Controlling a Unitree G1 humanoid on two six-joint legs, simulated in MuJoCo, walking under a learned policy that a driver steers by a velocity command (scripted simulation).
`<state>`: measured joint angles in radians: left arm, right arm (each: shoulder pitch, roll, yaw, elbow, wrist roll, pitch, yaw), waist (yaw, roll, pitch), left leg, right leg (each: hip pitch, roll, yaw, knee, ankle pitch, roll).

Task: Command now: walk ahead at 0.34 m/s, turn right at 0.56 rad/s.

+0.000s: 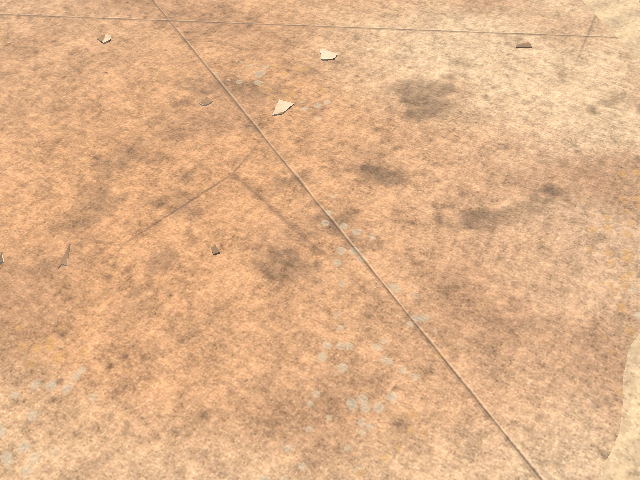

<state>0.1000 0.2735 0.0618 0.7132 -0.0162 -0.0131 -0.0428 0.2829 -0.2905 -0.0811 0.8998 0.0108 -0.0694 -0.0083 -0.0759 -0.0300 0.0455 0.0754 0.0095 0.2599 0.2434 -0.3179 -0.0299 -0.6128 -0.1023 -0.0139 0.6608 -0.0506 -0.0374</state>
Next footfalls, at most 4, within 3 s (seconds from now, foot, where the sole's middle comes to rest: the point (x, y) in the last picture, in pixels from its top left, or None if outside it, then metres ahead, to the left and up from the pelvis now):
0.06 right None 0.21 -0.12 -0.77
0.62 left None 0.19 0.13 -0.77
0.98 right None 0.04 -0.09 -0.77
1.32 left None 0.15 0.16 -0.77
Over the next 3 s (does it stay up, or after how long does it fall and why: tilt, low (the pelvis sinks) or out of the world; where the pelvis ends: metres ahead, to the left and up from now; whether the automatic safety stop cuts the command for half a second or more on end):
stays up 0.40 0.09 0.00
